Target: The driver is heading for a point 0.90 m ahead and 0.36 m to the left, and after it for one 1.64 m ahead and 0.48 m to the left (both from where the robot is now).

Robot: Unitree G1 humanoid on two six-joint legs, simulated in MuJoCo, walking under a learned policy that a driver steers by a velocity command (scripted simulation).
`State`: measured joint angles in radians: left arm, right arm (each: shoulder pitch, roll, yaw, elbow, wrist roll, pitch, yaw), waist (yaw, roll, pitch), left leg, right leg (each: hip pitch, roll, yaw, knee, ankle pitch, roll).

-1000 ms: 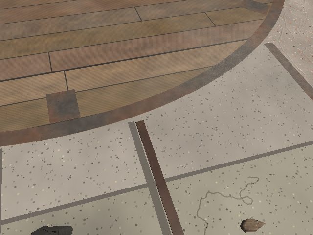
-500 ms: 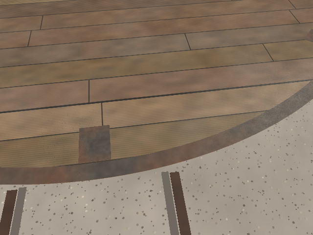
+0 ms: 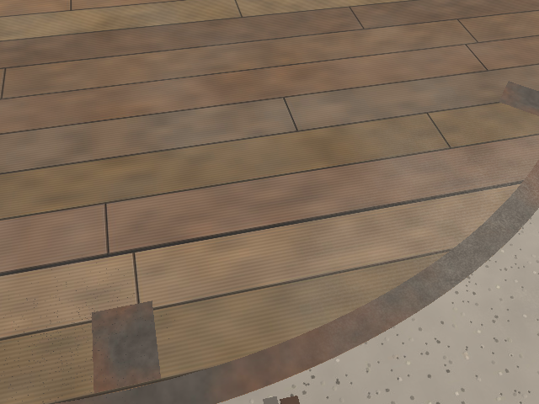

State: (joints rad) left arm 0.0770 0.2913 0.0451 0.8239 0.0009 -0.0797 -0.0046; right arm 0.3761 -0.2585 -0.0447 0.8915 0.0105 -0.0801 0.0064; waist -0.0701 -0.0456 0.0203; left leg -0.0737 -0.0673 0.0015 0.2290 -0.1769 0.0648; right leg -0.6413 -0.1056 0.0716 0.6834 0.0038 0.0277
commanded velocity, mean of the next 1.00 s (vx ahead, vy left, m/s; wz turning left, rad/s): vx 0.50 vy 0.00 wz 0.54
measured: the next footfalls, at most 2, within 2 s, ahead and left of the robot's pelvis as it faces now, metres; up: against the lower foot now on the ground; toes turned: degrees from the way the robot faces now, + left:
right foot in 0.18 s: +0.28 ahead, -0.15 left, +0.00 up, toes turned +7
left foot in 0.70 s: +0.48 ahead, +0.18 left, +0.00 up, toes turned +27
